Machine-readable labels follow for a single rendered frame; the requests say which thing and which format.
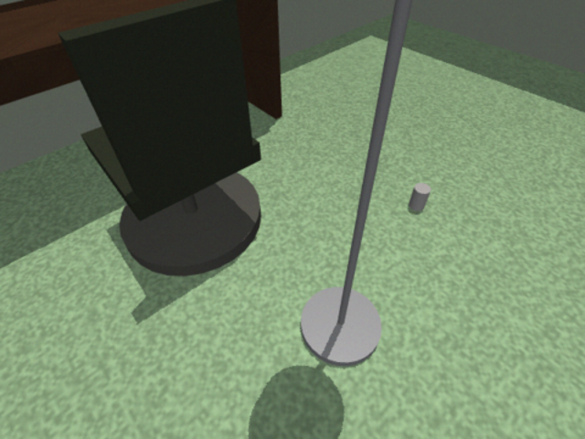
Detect office chair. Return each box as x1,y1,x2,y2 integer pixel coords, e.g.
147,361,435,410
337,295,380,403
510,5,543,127
58,0,261,276

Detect desk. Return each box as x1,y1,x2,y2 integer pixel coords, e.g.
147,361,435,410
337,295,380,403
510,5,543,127
0,0,282,119

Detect floor lamp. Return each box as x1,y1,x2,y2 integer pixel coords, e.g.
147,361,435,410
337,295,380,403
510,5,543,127
301,0,412,367

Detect can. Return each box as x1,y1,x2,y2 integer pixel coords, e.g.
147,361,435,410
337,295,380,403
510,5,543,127
409,183,431,211

